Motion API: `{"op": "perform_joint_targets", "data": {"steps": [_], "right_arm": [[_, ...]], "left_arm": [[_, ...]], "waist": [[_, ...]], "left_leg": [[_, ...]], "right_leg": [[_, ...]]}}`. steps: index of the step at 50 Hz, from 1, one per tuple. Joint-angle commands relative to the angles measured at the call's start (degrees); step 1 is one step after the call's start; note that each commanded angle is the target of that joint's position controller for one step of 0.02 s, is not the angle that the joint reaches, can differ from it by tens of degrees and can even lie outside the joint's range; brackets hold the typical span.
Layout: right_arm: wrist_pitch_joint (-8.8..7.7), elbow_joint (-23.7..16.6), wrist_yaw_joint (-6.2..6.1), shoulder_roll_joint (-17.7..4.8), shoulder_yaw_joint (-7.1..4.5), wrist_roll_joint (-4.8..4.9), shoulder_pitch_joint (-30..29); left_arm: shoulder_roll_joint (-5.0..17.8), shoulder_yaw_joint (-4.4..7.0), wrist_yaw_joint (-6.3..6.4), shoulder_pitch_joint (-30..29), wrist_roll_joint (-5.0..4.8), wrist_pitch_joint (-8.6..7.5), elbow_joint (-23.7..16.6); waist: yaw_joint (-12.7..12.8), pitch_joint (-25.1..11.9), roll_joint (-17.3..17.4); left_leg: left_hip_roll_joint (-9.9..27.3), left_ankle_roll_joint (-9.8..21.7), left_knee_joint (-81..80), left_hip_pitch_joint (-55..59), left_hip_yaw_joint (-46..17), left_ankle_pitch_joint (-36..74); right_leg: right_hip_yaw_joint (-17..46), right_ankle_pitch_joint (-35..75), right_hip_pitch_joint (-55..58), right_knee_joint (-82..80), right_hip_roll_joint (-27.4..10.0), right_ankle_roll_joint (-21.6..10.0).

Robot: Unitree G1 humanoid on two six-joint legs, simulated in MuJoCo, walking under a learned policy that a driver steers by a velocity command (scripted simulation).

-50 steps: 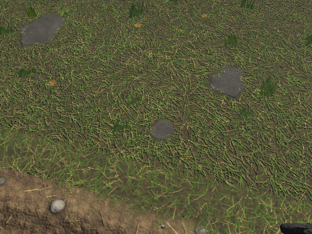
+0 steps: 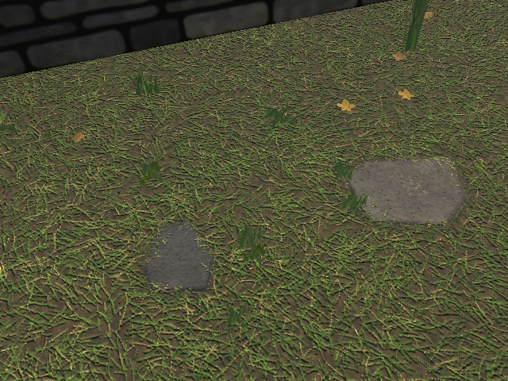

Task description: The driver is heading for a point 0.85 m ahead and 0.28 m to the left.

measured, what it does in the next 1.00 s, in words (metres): walks ahead: left foot, then right foot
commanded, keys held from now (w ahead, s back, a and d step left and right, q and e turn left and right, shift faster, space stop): w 0.50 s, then w+q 0.50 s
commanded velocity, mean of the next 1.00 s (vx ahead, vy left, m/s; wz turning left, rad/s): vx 0.50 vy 0.00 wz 0.13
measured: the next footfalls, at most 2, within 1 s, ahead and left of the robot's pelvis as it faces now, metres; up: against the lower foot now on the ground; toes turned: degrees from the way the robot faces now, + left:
left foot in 0.20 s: +0.31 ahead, +0.15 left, +0.00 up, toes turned +0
right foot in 0.72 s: +0.59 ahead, -0.10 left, +0.00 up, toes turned +4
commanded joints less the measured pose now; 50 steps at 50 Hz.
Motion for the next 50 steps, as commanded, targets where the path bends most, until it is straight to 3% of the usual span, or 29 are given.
{"op": "perform_joint_targets", "data": {"steps": [1, 4, 7, 9, 10, 11, 12, 13, 14, 15, 16, 17, 20, 22, 26, 31, 34, 35, 36, 37, 38, 39, 40, 41, 42, 44, 47, 50], "right_arm": [[-1.06, -4.63, 0.68, -2.55, -0.25, 0.53, -6.43], [-1.56, -6.12, 1.61, -3.1, -0.27, 0.76, -9.92], [-1.89, -6.6, 2.37, -3.94, -0.55, 0.65, -9.19], [-2.0, -5.14, 2.06, -5.77, -1.52, 0.5, -2.91], [-2.02, -3.03, 1.62, -7.99, -2.65, 0.32, 4.93], [-1.93, -1.54, 1.16, -11.45, -3.4, -0.36, 14.99], [-1.55, 0.26, 1.43, -14.62, -4.37, -0.1, 18.7], [-1.45, 0.29, 1.51, -8.95, -2.97, 1.31, 19.11], [-1.3, -0.3, 1.19, -7.06, -2.28, 1.17, 14.76], [-0.98, -0.99, 0.99, -6.4, -1.93, 0.5, 10.67], [-0.88, -1.19, 1.01, -5.33, -1.54, 0.01, 8.41], [-1.11, -1.27, 0.98, -4.43, -1.14, -0.58, 7.43], [-1.65, -0.34, 1.0, -4.92, -1.24, 0.17, 7.26], [-1.6, 0.5, 0.61, -6.53, -1.68, 0.29, 8.05], [-0.83, 2.04, -0.03, -7.49, -1.87, 0.9, 10.81], [0.69, 4.46, -0.59, -8.65, -2.29, 1.73, 15.88], [1.54, 4.72, -1.18, -9.63, -2.88, 1.76, 15.21], [1.7, 4.56, -1.26, -9.21, -2.71, 1.7, 14.38], [1.61, 4.03, -1.18, -6.85, -1.84, 1.09, 14.35], [1.15, 2.22, -1.11, -2.17, -0.32, -0.6, 16.46], [0.26, 1.3, -0.96, 0.57, 0.51, 1.32, 22.23], [0.2, 2.08, -1.04, -6.12, -1.22, 2.8, 18.18], [0.36, 0.75, -1.07, -7.86, -1.94, 2.98, 13.36], [0.77, 0.63, -1.2, -7.01, -2.01, 2.37, 11.81], [1.23, 0.42, -1.12, -5.98, -2.2, 1.88, 11.62], [2.49, 0.51, -0.85, -3.69, -2.15, 2.13, 12.8], [3.6, -1.33, -0.83, -2.33, -2.05, 1.68, 10.16], [3.41, -2.76, -0.03, -1.64, -1.75, 1.53, 6.62]], "left_arm": [[10.05, 2.68, 0.56, 1.27, -0.4, -0.88, -1.56], [10.29, 2.82, 0.64, 3.92, -0.6, -0.41, 0.63], [10.77, 3.14, 1.06, 4.63, -0.69, 0.44, 2.03], [11.56, 3.31, 1.26, 3.09, -0.62, 0.93, 2.09], [10.73, 2.83, 1.3, 2.37, -0.32, 1.15, 1.86], [8.21, 1.68, 1.43, 2.71, 0.83, 1.15, 0.57], [2.06, 0.03, 0.83, 11.61, -0.02, 0.05, 0.66], [7.31, 0.81, 0.63, 7.82, -0.79, -0.75, 1.21], [10.1, 1.7, 0.39, 1.1, -1.95, -1.23, -0.7], [9.73, 1.5, 0.53, -2.66, -1.64, -1.52, -1.67], [9.25, 1.7, 0.53, -4.29, -0.72, -1.61, -1.97], [8.54, 1.85, 0.46, -3.05, -0.44, -1.35, -1.68], [5.64, 1.32, 0.56, -1.0, -0.26, -0.22, -0.78], [4.91, 0.97, 0.72, -4.72, 0.16, -0.08, -2.04], [3.36, 0.32, 0.13, -12.79, 0.14, -0.92, -3.7], [4.14, 0.51, -1.18, -20.64, -0.5, -2.23, -6.13], [6.53, 1.45, -1.45, -17.53, -0.5, -2.99, -5.48], [7.94, 2.3, -1.16, -12.38, -0.37, -3.16, -3.99], [10.76, 3.54, -0.63, -4.38, 0.27, -3.29, -2.16], [15.45, 4.67, -0.08, 4.39, 1.02, -2.94, -1.49], [16.38, 4.86, -0.44, 5.91, 0.84, -2.13, -0.36], [10.67, 3.47, -0.4, 3.87, 0.41, -2.04, -0.82], [8.37, 2.65, -0.23, 0.17, 0.07, -2.1, -0.94], [6.83, 2.04, -0.37, -3.35, 0.33, -2.24, -0.93], [5.52, 1.78, -0.44, -5.88, 0.58, -2.45, -0.6], [4.86, 1.87, -0.36, -8.23, 0.92, -3.12, 0.15], [6.58, 2.64, 0.04, -8.07, 0.98, -3.75, 1.79], [8.07, 3.14, 0.53, -7.36, 1.04, -3.34, 3.06]], "waist": [[1.45, 0.7, -6.01], [2.5, 2.29, -5.98], [1.2, 1.69, -7.02], [-2.59, -2.42, -8.35], [-6.62, -8.14, -7.45], [-10.18, -17.12, -2.25], [-6.33, -24.4, 14.18], [-9.2, -22.46, 8.9], [-9.16, -13.13, 5.17], [-7.61, -7.92, 0.44], [-6.18, -4.12, -0.46], [-4.28, -3.69, 0.95], [-2.45, -3.02, 2.15], [-3.04, -1.42, 1.34], [-5.76, 0.01, 0.63], [-7.66, 1.3, 0.9], [-4.57, -0.25, 2.5], [-1.54, -3.01, 2.25], [2.06, -9.48, 0.94], [3.98, -19.39, -8.76], [1.53, -25.13, -23.25], [3.0, -17.77, -14.29], [2.59, -10.45, -11.02], [0.81, -6.81, -7.96], [-0.83, -4.28, -8.69], [-2.82, -2.6, -9.8], [-3.31, -0.68, -7.29], [-2.46, 0.22, -6.1]], "left_leg": [[-2.08, 0.39, -8.05, 4.6, 1.71, 8.19], [-2.97, 2.09, -12.44, 1.92, 1.36, 5.69], [-4.03, 4.54, -15.25, 2.99, 1.67, -0.99], [-7.07, 6.79, -16.41, 13.23, 4.48, -4.61], [-7.03, 8.79, -16.66, 25.31, 4.9, -1.78], [2.69, 12.7, -14.02, 43.17, -5.92, 1.28], [15.37, 22.41, -18.77, 63.0, -33.01, -10.6], [14.59, 20.8, -24.79, 62.21, -38.82, -22.26], [12.85, 18.18, -26.39, 54.48, -30.24, -23.33], [10.59, 16.72, -27.79, 45.98, -24.06, -18.58], [8.77, 16.72, -29.42, 39.34, -20.0, -12.63], [7.17, 16.35, -30.76, 35.46, -17.06, -8.12], [5.67, 17.41, -34.11, 30.67, -11.01, -1.4], [5.48, 17.78, -35.87, 30.02, -8.24, 1.3], [2.45, 15.22, -36.31, 30.07, -2.69, 2.47], [4.68, 14.47, -32.33, 34.71, -6.05, 0.34], [6.22, 12.76, -27.11, 37.15, -9.1, 2.62], [4.38, 11.51, -21.74, 35.97, -7.99, 7.72], [0.92, 9.62, -10.87, 31.06, -5.85, 6.94], [-5.08, 6.69, 8.29, 17.32, -1.98, -11.08], [-9.92, 4.77, 22.51, 1.23, -1.85, -36.16], [-6.32, 4.8, 28.32, -3.63, -5.21, -33.53], [-4.24, 4.99, 28.48, -5.17, -3.86, -28.02], [-2.18, 4.57, 27.02, -2.88, -3.15, -23.67], [-0.69, 4.22, 24.51, -0.87, -3.31, -20.63], [0.64, 3.57, 22.88, 3.28, -2.73, -17.75], [1.27, 2.45, 18.73, 0.63, -2.9, -13.08], [1.03, 2.24, 9.4, 0.01, -1.93, -5.01]], "right_leg": [[6.54, 12.29, -3.2, -5.89, -14.11, -7.03], [8.19, 13.64, 3.12, -3.6, -16.87, -7.1], [9.44, 20.39, 8.76, 0.18, -19.22, -5.75], [8.06, 36.82, 9.22, 7.4, -17.74, -4.22], [5.67, 41.39, 6.28, 16.92, -14.77, -2.65], [3.71, 26.95, -4.79, 33.41, -11.18, -0.72], [1.77, -16.0, -27.86, 53.94, -0.54, 3.81], [7.59, -21.66, -34.92, 59.17, -2.51, 3.47], [5.95, -16.89, -38.37, 59.45, -5.69, 3.14], [3.45, -11.92, -36.99, 56.64, -8.63, 3.13], [2.6, -9.05, -35.6, 53.17, -10.22, 3.51], [2.78, -6.95, -32.1, 51.04, -11.73, 3.7], [1.21, -5.33, -29.55, 45.59, -12.77, 5.26], [0.57, -0.57, -31.96, 39.85, -13.39, 6.46], [-0.94, 12.79, -29.82, 24.88, -12.07, 6.84], [-0.5, 14.53, -27.34, 14.82, -9.16, 6.7], [-0.27, 9.18, -21.0, 11.39, -8.18, 5.01], [-1.39, 8.58, -13.12, 9.34, -7.37, 3.67], [0.43, 9.45, 0.31, 10.98, -10.28, 1.38], [13.51, 10.26, 19.04, 13.91, -22.99, -3.01], [36.25, -5.01, 28.41, 5.1, -31.2, -9.47], [33.93, -14.24, 22.51, 1.87, -28.92, -7.41], [25.49, -12.42, 15.12, 0.73, -27.24, -5.48], [19.48, -6.45, 8.27, -0.93, -24.83, -4.66], [14.73, -2.07, 3.39, -2.73, -23.06, -4.5], [7.72, 3.58, -2.04, -5.86, -21.2, -4.35], [1.58, 10.13, -3.01, -8.11, -21.79, -5.56], [-4.39, 13.21, -1.28, -8.72, -20.98, -5.13]]}}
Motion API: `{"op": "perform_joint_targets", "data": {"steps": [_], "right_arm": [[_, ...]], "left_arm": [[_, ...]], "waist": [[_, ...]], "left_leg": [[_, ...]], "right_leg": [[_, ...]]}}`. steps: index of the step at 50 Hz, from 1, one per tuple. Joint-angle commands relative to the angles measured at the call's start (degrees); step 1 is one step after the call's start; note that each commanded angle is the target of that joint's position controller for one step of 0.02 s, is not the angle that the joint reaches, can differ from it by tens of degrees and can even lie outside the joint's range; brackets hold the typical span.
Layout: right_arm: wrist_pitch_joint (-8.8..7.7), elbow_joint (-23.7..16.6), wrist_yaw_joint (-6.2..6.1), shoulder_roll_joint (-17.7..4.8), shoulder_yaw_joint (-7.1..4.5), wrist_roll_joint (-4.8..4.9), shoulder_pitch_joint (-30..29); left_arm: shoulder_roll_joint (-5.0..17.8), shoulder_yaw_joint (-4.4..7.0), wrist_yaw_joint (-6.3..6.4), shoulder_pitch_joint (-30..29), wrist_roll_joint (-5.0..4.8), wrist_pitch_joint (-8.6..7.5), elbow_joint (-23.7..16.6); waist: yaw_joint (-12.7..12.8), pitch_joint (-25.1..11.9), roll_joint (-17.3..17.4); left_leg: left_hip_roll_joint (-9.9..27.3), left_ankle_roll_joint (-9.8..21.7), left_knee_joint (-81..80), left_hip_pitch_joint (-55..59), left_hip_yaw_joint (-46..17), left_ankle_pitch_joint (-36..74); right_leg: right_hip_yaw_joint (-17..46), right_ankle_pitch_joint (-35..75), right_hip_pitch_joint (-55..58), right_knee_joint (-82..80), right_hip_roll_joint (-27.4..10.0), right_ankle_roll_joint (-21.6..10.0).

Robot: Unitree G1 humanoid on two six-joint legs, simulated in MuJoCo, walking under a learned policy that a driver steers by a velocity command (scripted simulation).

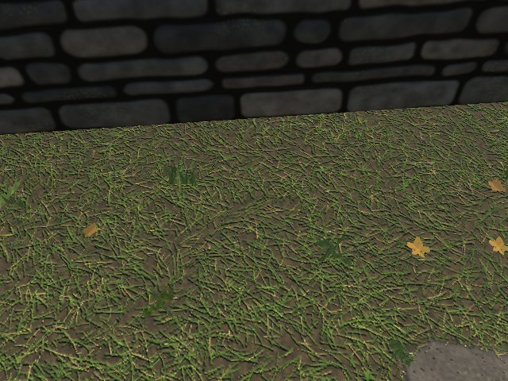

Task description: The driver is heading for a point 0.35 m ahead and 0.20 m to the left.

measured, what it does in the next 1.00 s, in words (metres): walks ahead, turning left: left foot, then right foot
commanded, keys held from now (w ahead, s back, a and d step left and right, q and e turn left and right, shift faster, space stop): w+q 0.28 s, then no key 0.72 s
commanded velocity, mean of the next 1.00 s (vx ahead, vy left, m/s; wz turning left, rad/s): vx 0.25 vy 0.00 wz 0.28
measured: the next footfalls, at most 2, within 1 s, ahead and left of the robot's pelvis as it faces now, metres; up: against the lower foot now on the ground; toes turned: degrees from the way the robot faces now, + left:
left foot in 0.24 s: +0.29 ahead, +0.16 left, +0.00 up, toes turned +14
right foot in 0.70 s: +0.51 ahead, +0.00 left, +0.00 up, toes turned +16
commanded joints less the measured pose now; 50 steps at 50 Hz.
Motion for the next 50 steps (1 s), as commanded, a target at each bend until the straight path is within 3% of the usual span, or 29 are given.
{"op": "perform_joint_targets", "data": {"steps": [1, 5, 8, 10, 11, 12, 13, 14, 15, 16, 17, 18, 20, 23, 26, 30, 33, 34, 35, 36, 37, 38, 39, 41, 43, 44, 46, 50], "right_arm": [[-0.52, -3.95, 0.97, -0.57, 0.2, -0.14, -0.94], [-0.69, -6.99, 2.32, -0.11, 0.7, -0.25, -8.32], [-0.43, -9.05, 3.0, -1.26, 0.3, -0.31, -10.5], [-0.04, -9.13, 3.05, -3.27, -0.82, -0.48, -6.98], [0.14, -7.63, 2.87, -5.13, -2.07, -0.33, -0.39], [0.46, -4.77, 2.06, -8.75, -4.15, -0.12, 9.53], [0.94, -3.63, 0.76, -14.93, -5.8, 0.32, 14.48], [-0.21, -6.33, 1.22, -16.9, -5.24, 0.05, 11.34], [-1.23, -6.97, 1.86, -11.42, -3.52, -0.47, 9.78], [-1.94, -6.78, 1.86, -8.96, -2.66, -1.09, 7.42], [-2.25, -6.96, 1.79, -7.12, -2.09, -1.13, 3.45], [-2.29, -7.42, 1.51, -4.84, -1.44, -1.31, 0.52], [-2.38, -7.74, 1.07, -4.84, -1.2, -2.02, -1.09], [-2.58, -6.32, 0.13, -6.14, -1.38, -1.85, -0.52], [-1.69, -4.96, -0.77, -5.5, -0.99, -1.5, -0.28], [-0.87, -2.38, -1.07, -5.21, -0.51, -1.92, 1.36], [-0.59, -0.77, -0.85, -4.49, -0.12, -1.68, 0.59], [-0.46, -0.42, -0.91, -3.98, 0.13, -1.29, -0.18], [-0.53, 0.24, -0.91, -3.38, 0.38, -1.28, 0.93], [-1.03, 0.1, -0.89, -2.55, 0.62, -2.58, 3.86], [-1.16, 1.63, -0.99, -0.69, 1.1, -2.8, 10.41], [-0.56, 2.37, -1.25, -1.33, 1.25, -2.77, 8.45], [0.29, 1.96, -1.33, -2.16, 1.01, -2.22, 6.82], [2.47, 2.7, -1.63, -1.73, 0.97, -1.85, 5.8], [3.75, 3.63, -1.77, -3.76, 0.52, -2.02, 4.79], [3.8, 4.36, -1.75, -4.93, 0.19, -1.77, 4.51], [3.29, 5.19, -1.58, -2.94, 0.58, -1.95, 4.45], [2.36, 7.07, -1.7, -2.18, 0.69, -1.96, 3.89]], "left_arm": [[8.76, 2.0, 0.63, -4.97, -0.09, -0.82, -3.66], [10.76, 2.7, 0.95, -1.92, -1.01, 0.26, -1.89], [12.2, 3.31, 0.93, -0.92, -2.06, 1.46, -0.81], [13.94, 3.83, 1.14, -1.91, -2.68, 2.23, -0.95], [14.22, 3.88, 1.21, -2.86, -3.02, 2.74, -1.14], [12.76, 3.25, 1.35, -2.52, -2.74, 2.83, -1.35], [7.27, 1.48, 1.28, -0.3, -0.21, 2.36, -3.24], [4.04, -0.09, 0.72, 0.91, -0.12, 0.41, -5.77], [9.59, 1.1, 0.05, -5.18, -2.44, -1.09, -6.3], [9.72, 1.03, -0.15, -6.8, -3.45, -1.81, -6.67], [9.05, 0.99, 0.46, -6.18, -2.25, -1.82, -5.49], [9.73, 1.45, 0.87, -5.51, -0.97, -1.22, -4.57], [8.72, 1.47, 0.95, -3.17, -0.58, 0.61, -3.64], [6.44, 0.84, 1.37, -3.53, -0.2, 1.98, -3.59], [5.02, 0.07, 0.99, -7.7, -0.35, 2.01, -4.34], [5.51, -0.04, -0.04, -11.77, -0.62, 1.62, -4.85], [6.78, 0.39, -0.48, -12.02, 0.0, 1.29, -4.89], [6.94, 0.55, -0.56, -10.1, 0.33, 1.06, -4.19], [7.76, 0.74, -0.47, -8.31, 0.86, 0.76, -3.52], [10.79, 1.17, -0.04, -8.1, 1.45, 0.6, -3.68], [9.92, 0.78, 0.29, -8.41, 1.62, 1.08, -3.21], [4.9, -0.27, 0.41, -8.18, 0.59, 2.01, -2.91], [3.41, -1.08, 0.17, -8.9, 0.1, 2.61, -2.48], [4.76, -0.97, -0.4, -13.16, -0.2, 3.43, -2.65], [6.35, -0.4, -0.86, -14.83, -0.57, 3.4, -2.84], [6.5, -0.24, -0.98, -13.85, -0.52, 3.16, -2.58], [6.2, -0.23, -0.71, -14.09, -0.45, 2.9, -1.17], [5.1, -0.31, 0.18, -14.78, -0.6, 3.55, 0.86]], "waist": [[-1.4, 1.18, -6.27], [1.28, 3.37, -5.16], [0.89, 3.71, -5.77], [-2.11, 0.21, -7.58], [-6.2, -3.42, -7.24], [-10.9, -8.62, -5.25], [-10.01, -12.29, 6.99], [-5.9, -20.89, 12.77], [-9.13, -18.2, 4.33], [-7.61, -11.36, 2.83], [-4.81, -7.31, -1.87], [-3.1, -5.99, -1.43], [-1.04, -6.41, -0.44], [-0.52, -6.44, -0.34], [-2.14, -6.55, 1.18], [-4.45, -6.08, 1.81], [-3.9, -4.68, 2.21], [-2.4, -4.9, 1.73], [-1.51, -5.57, 0.01], [-3.77, -8.53, -4.28], [-6.65, -13.2, -10.55], [-4.16, -14.55, -12.1], [-3.99, -13.09, -11.96], [-5.48, -9.23, -10.61], [-4.57, -6.66, -7.42], [-3.2, -6.76, -4.23], [-3.47, -7.78, -4.3], [-3.02, -6.98, -2.97]], "left_leg": [[1.68, -0.07, -8.09, -0.65, -0.61, 8.5], [0.69, 1.46, -17.21, -0.06, 3.07, 10.5], [-0.82, 3.77, -20.37, 0.45, 5.33, 4.83], [-4.62, 6.15, -20.69, 7.71, 8.76, -1.02], [-7.42, 7.82, -22.74, 16.47, 10.44, -0.9], [-9.64, 10.02, -25.37, 31.84, 9.42, 1.9], [2.39, 15.54, -27.76, 48.58, -11.34, 0.86], [12.84, 25.47, -38.58, 58.95, -43.26, -11.55], [13.46, 22.47, -42.18, 56.59, -39.77, -7.21], [11.9, 20.2, -40.85, 49.1, -29.72, 3.37], [9.17, 17.73, -39.29, 40.75, -21.33, 16.06], [7.12, 16.28, -39.0, 34.93, -15.43, 25.44], [5.58, 16.1, -40.31, 28.35, -10.78, 36.29], [3.83, 15.68, -41.17, 26.58, -5.14, 43.37], [1.38, 12.97, -40.8, 27.74, -1.44, 39.86], [2.85, 12.16, -39.84, 30.65, -3.0, 33.95], [4.33, 11.85, -35.45, 32.82, -5.96, 32.26], [3.57, 10.72, -32.87, 32.74, -6.26, 30.28], [1.26, 8.47, -30.1, 31.66, -5.79, 26.97], [-2.91, 5.87, -26.22, 28.58, -4.32, 18.72], [-5.65, 2.73, -23.34, 22.54, -3.25, 3.46], [-6.43, 0.66, -21.56, 21.56, -2.23, -8.07], [-6.02, 0.09, -21.55, 20.89, -2.02, -13.19], [-5.05, 0.36, -28.56, 23.57, -1.81, -10.42], [-4.72, 1.84, -33.44, 27.68, -2.09, -1.96], [-4.64, 3.24, -32.65, 26.66, -2.36, 0.07], [-3.96, 3.63, -33.12, 26.75, -2.69, 3.55], [-3.95, 2.72, -33.53, 26.36, -2.2, 6.39]], "right_leg": [[5.2, 13.36, -0.34, -9.1, -15.51, -8.43], [0.88, 14.27, 4.06, -8.44, -16.76, -7.41], [-1.04, 21.73, 9.52, -4.38, -18.26, -5.97], [-2.93, 40.47, 11.06, 4.27, -17.99, -4.64], [-4.48, 46.84, 9.59, 13.81, -16.64, -3.51], [-5.67, 42.8, 2.31, 27.4, -14.11, -1.35], [-5.95, 9.11, -17.56, 47.78, -8.81, 2.08], [7.0, -24.06, -33.86, 62.08, 1.78, 3.91], [13.61, -21.19, -39.21, 64.31, -1.46, 2.94], [12.41, -16.69, -39.36, 61.49, -3.81, 1.82], [11.95, -12.84, -36.05, 56.84, -6.63, 1.93], [11.93, -11.23, -31.98, 52.89, -8.26, 2.27], [11.32, -9.08, -25.79, 50.58, -8.17, 3.4], [10.2, -2.66, -25.29, 42.69, -6.67, 5.09], [9.84, 7.28, -23.6, 30.13, -5.74, 5.28], [10.32, 13.08, -20.49, 20.36, -4.26, 4.69], [10.5, 7.87, -19.54, 15.74, -3.53, 2.57], [10.1, 10.24, -16.45, 11.52, -3.12, 1.45], [11.08, 22.61, -10.77, 6.68, -4.06, -0.01], [15.72, 43.53, -2.88, 9.44, -9.09, -2.3], [20.85, 51.06, 6.2, 12.96, -14.59, -9.05], [23.99, 46.52, 6.46, 11.91, -16.76, -12.43], [25.27, 38.99, 4.18, 10.16, -17.09, -12.78], [24.03, 25.78, -2.22, 8.58, -14.42, -9.55], [18.38, 18.56, -7.12, 9.89, -9.39, -5.22], [15.66, 19.04, -6.11, 10.7, -7.37, -4.28], [14.22, 20.52, -3.33, 11.81, -6.34, -3.88], [13.54, 22.04, -1.22, 12.54, -5.79, -4.34]]}}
